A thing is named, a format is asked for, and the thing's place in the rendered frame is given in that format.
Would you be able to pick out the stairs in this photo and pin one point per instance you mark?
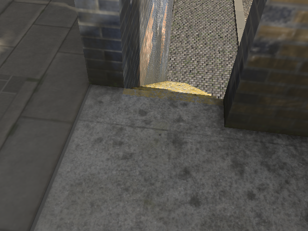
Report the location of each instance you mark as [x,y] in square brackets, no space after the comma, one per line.
[175,88]

